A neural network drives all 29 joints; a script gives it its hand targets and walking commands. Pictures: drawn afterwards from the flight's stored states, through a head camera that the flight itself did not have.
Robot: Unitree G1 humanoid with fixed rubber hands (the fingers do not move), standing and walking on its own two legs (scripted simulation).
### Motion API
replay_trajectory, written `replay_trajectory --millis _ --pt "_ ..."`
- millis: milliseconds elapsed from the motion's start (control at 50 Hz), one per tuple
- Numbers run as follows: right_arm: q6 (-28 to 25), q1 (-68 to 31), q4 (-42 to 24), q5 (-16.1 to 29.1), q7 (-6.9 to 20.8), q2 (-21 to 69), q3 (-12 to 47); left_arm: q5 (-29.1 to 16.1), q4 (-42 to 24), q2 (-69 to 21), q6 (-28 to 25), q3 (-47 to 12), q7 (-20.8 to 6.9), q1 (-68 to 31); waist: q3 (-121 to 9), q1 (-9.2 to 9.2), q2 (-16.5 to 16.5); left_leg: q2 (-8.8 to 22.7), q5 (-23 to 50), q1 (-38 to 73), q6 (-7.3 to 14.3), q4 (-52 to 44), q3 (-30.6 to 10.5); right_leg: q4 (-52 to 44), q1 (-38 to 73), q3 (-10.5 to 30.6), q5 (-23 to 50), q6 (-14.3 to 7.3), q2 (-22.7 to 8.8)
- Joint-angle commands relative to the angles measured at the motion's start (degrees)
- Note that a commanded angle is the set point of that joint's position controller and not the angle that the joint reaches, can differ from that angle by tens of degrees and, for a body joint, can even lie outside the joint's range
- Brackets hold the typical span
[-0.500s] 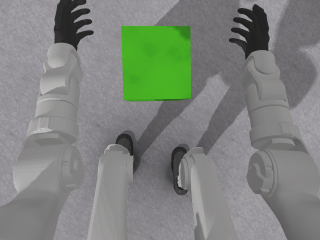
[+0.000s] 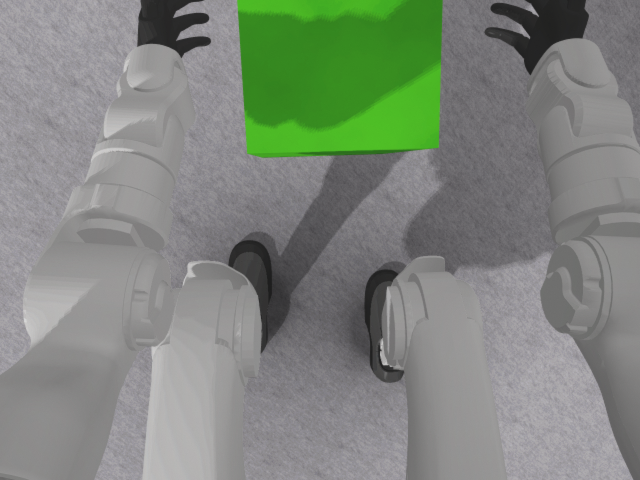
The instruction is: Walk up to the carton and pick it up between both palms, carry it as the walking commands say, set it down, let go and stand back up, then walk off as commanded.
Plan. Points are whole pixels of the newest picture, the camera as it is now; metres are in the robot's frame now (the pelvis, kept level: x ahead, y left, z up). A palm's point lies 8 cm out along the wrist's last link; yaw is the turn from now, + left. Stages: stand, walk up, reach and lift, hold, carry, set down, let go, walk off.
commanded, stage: reach and lift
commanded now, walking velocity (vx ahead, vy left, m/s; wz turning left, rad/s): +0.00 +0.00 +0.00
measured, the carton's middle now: (329, 71) +0.53 +0.01 -0.30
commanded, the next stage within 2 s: none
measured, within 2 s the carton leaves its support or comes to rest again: leaves its support in 1.80 s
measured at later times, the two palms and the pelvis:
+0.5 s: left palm (168, 42) +0.53 +0.19 -0.22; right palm (509, 46) +0.55 -0.18 -0.21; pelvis +0.00 -0.03 -0.05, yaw +0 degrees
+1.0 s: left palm (201, 59) +0.52 +0.16 -0.23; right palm (484, 40) +0.56 -0.15 -0.21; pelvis -0.01 -0.01 -0.05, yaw +1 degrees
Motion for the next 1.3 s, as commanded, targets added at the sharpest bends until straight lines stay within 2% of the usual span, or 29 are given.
replay_trajectory --millis 0,80,140,200,280,340,400,460,500,560,580,600,660,740,840,900,920,940,960,1000,1040,1080,1120,1140,1160,1180,1200,1220,1280 --pt "-3.0 -16.7 -11.9 3.5 -0.7 -4.7 3.3 1.0 -19.6 7.4 -4.6 2.5 -0.4 -19.0 -65.6 3.55 8.1 -0.5 26.1 65.0 -4.1 -0.2 -0.3 -6.2 4.2 -5.8 15.4 -1.7 0.2" --pt "-3.3 -15.2 -4.4 -0.8 -4.6 -9.6 2.2 -5.1 -8.0 7.4 -4.5 -1.1 -2.0 -19.3 -62.9 -5.04 3.5 0.2 16.1 53.0 -4.5 3.7 1.0 -5.0 14.1 -4.9 14.6 -2.0 -0.9" --pt "-3.5 -15.6 -5.0 -3.0 -6.4 -8.2 4.1 -8.2 3.7 4.5 -3.7 -2.4 -4.7 -14.2 -54.4 -6.56 -2.0 0.7 7.7 36.8 -3.6 5.5 1.9 -4.3 22.4 -2.9 14.0 -2.1 -1.6" --pt "-4.5 -21.5 -12.9 -1.6 -7.9 -6.6 6.1 -11.4 4.3 8.2 -5.1 -1.5 -5.3 -16.7 -59.3 -4.33 -5.3 0.6 10.4 34.4 -3.6 7.1 3.4 -2.6 32.0 -1.5 20.0 -1.7 -1.6" --pt "-3.7 -25.1 -18.4 2.3 -7.1 -1.5 11.5 -10.2 1.6 13.9 -7.5 0.6 -3.4 -20.3 -64.9 3.57 -10.3 1.4 13.5 36.1 -2.4 7.8 4.2 -0.3 36.6 -1.0 24.3 -0.2 -0.7" --pt "-1.7 -21.2 -10.0 4.4 -6.2 1.1 12.0 -3.8 6.1 18.1 -8.0 6.1 -2.1 -15.4 -58.5 12.39 -6.2 1.6 11.4 34.6 -2.2 7.5 6.2 -0.5 30.3 0.2 20.3 0.2 0.4" --pt "-1.2 -19.5 -10.1 7.5 -5.9 2.6 14.1 -2.0 3.5 18.0 -8.5 7.0 -1.8 -16.1 -63.4 15.12 -1.5 1.7 15.0 41.9 -2.4 8.3 6.9 -0.3 30.6 0.6 20.7 0.3 1.1" --pt "-1.0 -15.5 -3.1 5.8 -5.9 3.6 12.9 -3.7 6.8 12.5 -8.0 3.8 -3.7 -14.8 -53.6 9.76 0.1 1.6 11.5 34.6 -3.1 7.6 6.5 -1.7 24.6 -0.5 18.4 -0.2 1.2" --pt "-1.1 -14.8 -2.1 3.3 -6.0 3.3 10.8 -6.9 2.8 9.2 -7.9 0.2 -5.4 -18.0 -50.8 3.27 -0.3 1.4 10.8 33.2 -3.6 6.7 5.2 -2.2 24.2 -1.3 18.8 -0.8 0.8" --pt "-2.6 -11.3 1.7 -3.5 -7.5 -2.3 2.6 -12.1 0.5 4.5 -7.7 -6.7 -6.6 -20.6 -51.4 -10.58 3.8 0.9 12.9 39.0 -5.1 6.1 2.1 -1.7 19.1 -4.2 18.3 -2.5 0.4" --pt "-3.0 -10.3 4.0 -3.7 -7.4 -2.4 2.7 -12.9 -2.2 2.9 -7.8 -8.5 -6.4 -22.4 -53.3 -10.69 5.6 0.6 12.6 41.7 -5.1 6.4 1.7 -1.9 18.7 -3.9 16.8 -3.5 -0.1" --pt "-3.3 -11.4 5.0 -4.9 -7.6 -4.5 1.6 -14.3 -0.5 2.3 -7.2 -10.1 -6.2 -22.0 -51.1 -13.45 4.9 0.6 10.9 42.1 -5.3 5.6 0.8 -1.7 15.5 -5.3 13.9 -3.7 -0.4" --pt "-4.2 -16.3 0.6 -4.7 -6.2 -5.7 0.3 -14.8 1.3 1.5 -6.3 -11.6 -5.3 -23.3 -50.5 -10.62 8.0 0.5 12.0 48.9 -4.8 4.8 -1.6 -0.7 10.7 -5.9 11.4 -4.6 -1.0" --pt "-4.8 -28.0 -11.7 1.5 -4.8 -5.5 4.3 -7.6 2.9 8.0 -6.3 -3.1 -0.7 -22.8 -54.3 3.02 4.6 -0.4 13.0 52.0 -3.5 4.3 -0.5 0.3 10.1 -5.0 9.1 -3.0 -0.5" --pt "-2.1 -30.8 -8.0 7.1 -1.7 5.9 16.0 -0.9 8.0 6.6 -6.1 1.6 1.5 -22.3 -50.7 13.55 -4.9 0.0 6.0 46.6 -1.2 2.4 1.0 0.1 12.2 -4.7 4.0 -0.5 -0.3" --pt "-0.6 -28.2 -5.0 5.8 -1.1 10.5 16.4 -3.8 9.9 0.4 -5.4 -1.8 -1.1 -22.6 -52.0 8.08 -9.3 -0.1 4.7 47.2 -1.2 2.5 1.6 -1.8 15.8 -5.4 4.3 0.2 0.7" --pt "-0.4 -25.3 -2.5 2.6 -2.1 8.3 12.4 -1.9 5.5 4.7 -6.1 1.9 -1.0 -24.2 -49.7 6.18 -9.7 -0.5 4.4 42.3 -1.6 3.0 2.5 -2.1 15.8 -5.0 6.0 0.1 0.8" --pt "-1.4 -26.9 -5.0 2.4 -2.5 9.9 11.7 -2.2 4.2 1.8 -6.7 -0.2 -1.7 -24.2 -50.1 5.14 -6.6 -1.0 7.1 42.9 -2.1 3.5 2.9 -1.8 16.1 -4.8 9.1 -0.2 1.3" --pt "-1.2 -20.3 1.8 1.6 -3.2 12.9 10.3 -2.8 -3.1 1.5 -7.9 -1.1 -1.9 -28.5 -52.9 3.19 -2.5 -1.1 9.3 43.7 -3.0 4.6 4.1 -1.9 18.0 -3.7 12.5 -0.9 2.1" --pt "-3.2 -24.0 -1.1 -0.2 -3.3 20.7 11.0 -5.1 -3.4 -11.0 -8.6 -6.3 -4.7 -30.0 -55.2 -1.40 0.4 -2.2 15.0 45.6 -2.9 6.2 2.5 -1.6 16.2 -4.2 17.1 -2.1 2.8" --pt "-3.3 -15.8 6.2 -5.4 -4.5 15.6 4.2 -5.0 -2.8 -10.8 -8.3 -7.2 -5.3 -27.3 -54.2 -5.69 6.8 -2.2 18.1 47.4 -5.1 6.1 2.1 -1.0 13.6 -4.6 19.4 -2.8 3.2" --pt "-3.6 -15.9 4.4 -8.6 -3.8 24.5 4.2 -7.6 -5.3 -20.1 -7.8 -10.9 -7.9 -31.9 -52.1 -9.51 7.1 -2.8 19.7 44.1 -5.3 6.3 1.8 -1.2 16.1 -4.2 22.3 -3.8 3.4" --pt "-3.3 -18.4 2.4 -10.3 -2.4 31.9 5.9 -8.3 -4.3 -27.0 -7.2 -12.0 -10.5 -32.7 -51.2 -7.59 7.0 -3.4 19.2 39.5 -5.4 8.1 3.5 -1.4 20.4 -2.9 23.5 -4.2 3.5" --pt "-3.1 -23.1 -0.9 -10.2 -1.0 37.9 8.2 -9.1 -3.9 -33.6 -6.6 -14.0 -12.2 -34.5 -51.3 -8.83 4.6 -3.8 20.1 39.0 -4.9 8.1 2.1 0.3 20.8 -3.9 25.1 -4.1 3.7" --pt "-2.2 -22.7 -1.4 -10.1 0.5 45.1 9.8 -8.4 -6.9 -35.4 -7.1 -13.5 -13.2 -37.9 -51.3 -6.55 1.9 -4.1 18.8 35.5 -4.7 8.8 3.6 -0.2 23.4 -3.1 25.5 -3.9 4.0" --pt "-2.3 -23.8 -2.8 -11.0 0.8 45.2 9.7 -8.9 -4.9 -36.6 -6.3 -13.5 -13.8 -37.8 -50.1 -6.89 0.8 -4.0 18.4 33.8 -4.7 9.0 3.3 -0.1 24.0 -2.8 26.0 -3.9 4.0" --pt "-1.3 -25.2 -3.3 -10.8 2.2 49.8 10.0 -8.4 -7.5 -37.5 -6.3 -14.8 -14.5 -41.5 -49.8 -5.48 2.1 -4.4 16.5 31.8 -4.7 9.3 4.5 0.0 24.7 -2.1 24.7 -4.2 4.1" --pt "-0.2 -27.1 -5.0 -10.6 3.0 51.6 11.7 -8.0 -5.8 -38.3 -6.1 -13.6 -14.6 -40.8 -51.0 -4.13 -1.5 -4.3 15.0 32.6 -3.9 8.7 4.1 0.9 26.9 -2.5 23.4 -3.5 4.1" --pt "2.0 -27.5 -4.4 -10.5 5.5 56.9 12.3 -3.6 -3.0 -39.9 -4.7 -9.5 -15.0 -37.7 -47.3 -0.19 -2.3 -4.5 10.6 31.0 -2.8 8.8 6.2 0.4 22.7 -2.7 17.3 -3.2 4.6"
